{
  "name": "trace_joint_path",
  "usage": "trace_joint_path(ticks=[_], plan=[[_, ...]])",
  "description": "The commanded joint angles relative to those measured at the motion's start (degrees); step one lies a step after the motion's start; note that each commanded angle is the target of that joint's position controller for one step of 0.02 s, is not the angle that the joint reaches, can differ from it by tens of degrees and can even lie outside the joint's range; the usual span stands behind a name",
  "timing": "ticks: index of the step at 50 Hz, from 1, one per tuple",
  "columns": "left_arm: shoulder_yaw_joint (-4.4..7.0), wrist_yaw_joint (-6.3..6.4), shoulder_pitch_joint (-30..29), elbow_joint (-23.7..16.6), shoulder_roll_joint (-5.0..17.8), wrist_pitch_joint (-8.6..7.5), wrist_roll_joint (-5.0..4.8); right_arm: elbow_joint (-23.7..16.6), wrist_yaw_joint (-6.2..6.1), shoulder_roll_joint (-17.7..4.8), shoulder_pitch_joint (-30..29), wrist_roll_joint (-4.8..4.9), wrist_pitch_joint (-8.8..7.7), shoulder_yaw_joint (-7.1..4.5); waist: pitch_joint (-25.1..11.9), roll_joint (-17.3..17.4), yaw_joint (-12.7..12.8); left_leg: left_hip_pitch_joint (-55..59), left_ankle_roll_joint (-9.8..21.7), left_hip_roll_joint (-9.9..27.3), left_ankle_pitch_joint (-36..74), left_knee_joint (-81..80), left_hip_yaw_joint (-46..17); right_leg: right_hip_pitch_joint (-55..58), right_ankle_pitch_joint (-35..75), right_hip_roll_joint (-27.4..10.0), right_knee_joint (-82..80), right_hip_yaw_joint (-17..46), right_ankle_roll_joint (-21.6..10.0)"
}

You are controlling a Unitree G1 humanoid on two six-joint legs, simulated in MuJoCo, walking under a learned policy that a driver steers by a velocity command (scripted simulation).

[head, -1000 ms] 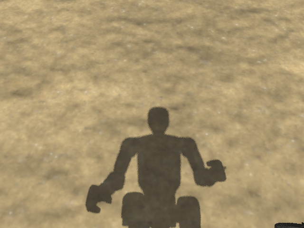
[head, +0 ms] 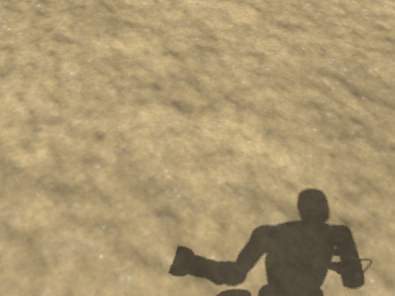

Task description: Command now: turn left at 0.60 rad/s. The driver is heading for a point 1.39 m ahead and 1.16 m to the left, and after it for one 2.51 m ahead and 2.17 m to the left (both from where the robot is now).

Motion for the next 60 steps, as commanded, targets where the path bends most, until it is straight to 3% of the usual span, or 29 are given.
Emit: trace_joint_path(ticks=[1, 8, 11, 12, 13, 14, 15, 16, 19, 23, 26, 28, 29, 31, 33, 39, 41, 43, 45, 46, 47, 50, 53, 55, 56, 57, 58, 59, 60], plan=[[0.53, -0.12, -2.0, -4.4, 3.1, -0.95, -0.14, -3.9, -0.88, -9.8, -1.4, 0.21, -0.63, -2.81, -8.3, 10.0, -0.1, 11.0, 10.2, 12.5, 17.3, -5.7, -14.9, -2.6, 2.0, 0.3, -7.2, 2.0, 0.6], [0.27, -1.62, -1.4, -4.5, 3.4, -1.73, -0.77, -3.8, -0.12, -9.9, -2.7, -0.08, 0.22, -2.62, -8.3, 11.5, -1.3, 6.8, 10.4, 12.4, 13.4, -3.8, -20.8, 8.0, -0.2, 1.3, -20.6, 1.7, -0.7], [-0.02, -2.47, 1.5, -4.1, 2.3, -2.42, -0.58, -3.5, -0.04, -8.5, -4.6, 0.52, 0.53, -1.81, -8.3, 10.8, 1.0, 5.4, 8.1, 10.3, 14.3, -1.1, -21.1, 15.8, 7.4, 1.4, -34.2, 0.4, -2.5], [-0.02, -2.53, 2.3, -4.0, 2.6, -2.66, 0.10, -3.1, -0.16, -7.4, -3.6, 0.58, 0.43, -1.40, -8.2, 9.3, 1.4, 3.1, 5.7, 8.5, 10.1, -0.2, -20.2, 20.6, 14.6, -0.3, -39.9, 1.4, -3.8], [0.36, -2.27, 2.9, -4.7, 5.8, -2.71, 1.30, -2.9, -0.23, -5.1, -1.3, -0.42, 0.11, -0.69, -9.3, 2.0, -0.1, -1.0, 2.0, 4.6, 0.3, 5.9, -15.6, 25.6, 22.9, -8.8, -41.6, 9.0, -6.6], [0.45, -2.16, 0.3, -4.6, 8.1, -2.47, 2.25, -3.0, -0.26, -4.8, 0.9, -0.35, -0.37, -0.77, -6.6, -9.6, -3.7, -6.0, -1.4, -2.9, -14.1, 10.9, -6.5, 23.1, 30.1, -16.0, -42.6, 17.7, -14.3], [-0.31, -2.07, -0.7, -5.3, 5.0, -2.76, 2.23, -2.9, -0.52, -7.7, -0.8, -1.12, -0.67, -1.49, -6.5, -10.9, -1.5, -5.1, -4.2, -1.2, -21.4, 17.8, -4.9, 19.4, 28.3, -20.2, -44.7, 22.3, -20.1], [-0.66, -1.90, -1.2, -5.4, 4.2, -2.97, 1.76, -2.6, -0.63, -9.9, -2.1, -0.54, -0.61, -2.45, -5.3, -9.1, -0.7, -6.3, -5.5, -0.5, -21.7, 23.9, -4.4, 19.7, 26.6, -19.1, -44.7, 21.1, -20.4], [-0.78, -1.31, -1.6, -4.6, 4.5, -2.96, -0.04, -0.6, -0.81, -6.9, -1.2, -0.14, 0.48, -2.31, -4.5, -5.6, -0.6, -9.3, -8.2, 0.8, -18.7, 29.7, -4.4, 22.5, 27.8, -14.9, -42.3, 15.1, -17.1], [-1.06, -1.61, -0.2, -3.6, 3.5, -1.49, 0.04, 0.3, -0.26, -1.6, -2.4, 0.23, 0.16, -0.28, -6.3, -8.2, 1.0, -1.6, -8.7, 2.1, -14.0, 12.1, 1.9, 24.1, 33.3, -10.0, -39.3, 8.5, -15.4], [-1.49, -1.83, 2.2, -2.5, 3.1, -1.18, -0.81, 2.3, -0.01, -3.0, 0.1, 0.04, 0.04, -0.59, -7.0, -7.0, 0.1, 8.4, -6.6, 1.7, 3.5, -7.0, 3.1, 22.8, 29.8, -8.8, -37.8, 8.3, -12.7], [-2.02, -2.75, 5.2, -2.3, 2.5, -2.73, 0.95, 1.4, -0.69, -9.1, 0.0, -0.81, 0.20, -1.55, -8.5, 2.8, 3.0, 15.2, -2.8, 8.6, 19.3, -1.9, -3.8, 17.0, 18.9, -5.3, -36.0, 4.9, -7.2], [-2.46, -2.79, 4.8, -1.9, 0.8, -3.08, 1.02, 2.8, -0.22, -7.3, -0.5, -1.01, 0.16, -1.41, -8.7, 8.7, 3.2, 9.5, -0.6, 7.6, 8.4, -1.1, -3.3, 20.1, 11.5, -2.1, -36.8, 0.7, -4.5], [-1.84, -2.05, -0.2, -2.6, 3.0, -2.74, 1.00, 2.0, 0.24, -5.7, -2.1, -1.03, -0.27, -0.96, -4.8, 6.6, 1.4, 3.3, 0.2, 7.3, 3.2, -3.4, -5.4, 20.9, 10.4, -1.1, -33.2, -1.6, -2.8], [-1.43, -0.98, 0.8, -2.8, 3.3, -1.87, 0.79, 1.4, 0.07, -7.7, -2.8, -0.39, -0.82, -1.42, -2.2, 8.1, 1.7, 0.7, 0.8, 7.6, 5.2, -3.6, -7.7, 19.7, 11.0, -0.9, -31.4, -2.7, -2.8], [-0.37, -0.35, 2.0, -4.0, 2.8, -1.59, 0.31, -0.8, -0.84, -8.6, -1.0, 0.01, -0.32, -2.06, -3.0, 9.2, 0.9, -2.3, 3.2, 7.7, 5.9, -1.9, -13.8, 19.0, 10.2, -0.2, -27.9, -4.1, -3.5], [0.24, -0.70, 3.5, -4.2, 3.5, -1.63, 0.33, -2.0, -0.98, -8.2, -1.4, 0.21, 0.02, -2.16, -4.1, 6.7, 1.4, -4.8, 2.1, 6.0, 4.6, 0.7, -12.6, 21.1, 10.8, -1.6, -29.3, -3.6, -4.7], [1.12, -0.87, 6.8, -3.8, 5.6, -1.45, 0.57, -3.5, -1.09, -6.4, -2.2, 0.58, 0.26, -1.91, -4.7, -0.8, 2.6, -10.3, -1.1, 2.1, 0.8, 9.1, -6.9, 24.4, 9.8, -7.6, -35.1, 1.2, -8.1], [1.47, -0.35, 7.5, -4.1, 8.1, -1.44, 1.11, -5.2, -0.83, -5.7, -2.3, 0.63, 0.40, -2.09, -5.6, -14.4, 2.8, -17.3, -4.9, 0.0, -23.3, 31.2, 1.7, 25.5, 19.1, -25.0, -44.7, 17.9, -19.8], [0.89, 0.12, 6.9, -5.0, 7.1, -1.73, 1.23, -5.1, -0.46, -7.2, -2.1, 0.44, 0.49, -2.90, -5.3, -9.7, 2.7, -19.3, -5.6, 2.5, -26.2, 42.3, 0.2, 24.1, 24.0, -27.5, -45.3, 18.6, -22.4], [0.68, 0.56, 3.9, -5.8, 6.6, -1.84, 1.10, -4.1, -0.20, -6.6, -0.5, 0.99, 0.91, -3.06, -4.9, -5.6, 0.7, -18.5, -5.7, 4.0, -23.8, 45.3, -0.6, 22.5, 24.1, -25.3, -44.3, 13.8, -20.6], [1.33, 0.75, -1.9, -6.2, 8.4, -1.56, 0.19, -3.6, 0.58, -3.5, -0.1, 0.83, 2.08, -1.75, -3.5, -6.3, -0.6, -10.2, -5.7, 6.2, -15.4, 31.4, 4.3, 17.5, 22.5, -17.2, -42.9, -1.1, -14.3], [1.69, 0.42, 0.4, -5.4, 9.0, -0.53, -0.83, -5.0, 2.22, -3.9, -1.3, 1.24, 1.86, -1.74, -6.6, -7.5, 0.9, -3.4, -4.2, 5.0, -11.5, 17.7, 7.8, 20.1, 23.2, -17.4, -39.5, -4.3, -13.7], [1.38, -0.02, 1.5, -4.5, 7.5, -0.06, -2.02, -3.3, 2.20, -4.8, 4.0, 1.13, 1.89, -2.64, -8.2, -4.6, -1.3, 5.3, -1.7, 1.7, -2.2, 5.0, 10.6, 18.2, 18.6, -16.8, -32.9, -6.7, -10.5], [0.69, -0.52, 5.2, -3.2, 4.7, 0.10, -1.55, -2.9, 1.53, -7.8, 6.0, 0.81, 1.71, -3.69, -6.7, 3.6, -1.1, 11.0, 0.5, 2.8, 6.2, -1.7, 4.7, 11.8, 10.0, -13.1, -23.0, -10.8, -6.4], [-0.82, -0.91, 5.6, -5.4, 0.4, 0.49, 1.96, -5.1, 0.32, -15.7, 6.7, 0.44, 1.13, -5.09, -5.3, 22.8, 1.1, 17.4, 7.4, 19.2, 28.7, -3.7, -20.1, -6.0, -18.4, -5.6, -1.8, -13.3, -0.4], [-0.06, -0.15, -1.8, -8.0, 3.7, 0.09, 0.74, -6.5, 1.31, -16.5, 6.5, -2.17, -0.67, -4.67, -9.2, 19.2, -3.5, 9.1, 17.8, 25.0, 25.8, -6.9, -29.1, -8.0, -19.8, -1.1, 8.1, -1.3, -0.3], [0.60, 0.37, -3.4, -7.9, 5.7, 0.20, -0.79, -6.0, 1.84, -14.6, 4.6, -2.54, -1.96, -3.99, -6.7, 13.4, -2.8, 8.1, 16.7, 22.4, 18.1, -8.3, -24.3, -9.2, -14.9, -1.8, 10.9, 1.0, -1.1], [0.88, 0.73, -2.6, -7.3, 5.9, 0.20, -0.71, -5.4, 1.57, -12.7, 2.1, -1.43, -2.45, -3.45, -4.6, 11.4, -1.0, 7.1, 13.2, 19.3, 12.2, -8.1, -20.3, -10.0, -9.2, -2.6, 9.6, 1.6, -2.0]])
Keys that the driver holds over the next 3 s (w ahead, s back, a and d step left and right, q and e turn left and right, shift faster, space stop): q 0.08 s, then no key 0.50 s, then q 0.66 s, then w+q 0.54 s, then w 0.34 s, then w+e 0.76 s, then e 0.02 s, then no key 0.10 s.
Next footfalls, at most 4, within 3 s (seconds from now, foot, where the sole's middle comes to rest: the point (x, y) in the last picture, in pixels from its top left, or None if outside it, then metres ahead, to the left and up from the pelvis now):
0.26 right None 0.06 -0.14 -0.78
0.54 left None -0.01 0.12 -0.78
1.12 left None -0.04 0.12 -0.78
1.60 right None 0.14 -0.03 -0.78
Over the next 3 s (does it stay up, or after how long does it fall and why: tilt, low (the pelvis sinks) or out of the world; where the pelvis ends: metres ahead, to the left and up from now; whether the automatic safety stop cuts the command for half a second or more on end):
stays up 0.52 0.55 0.00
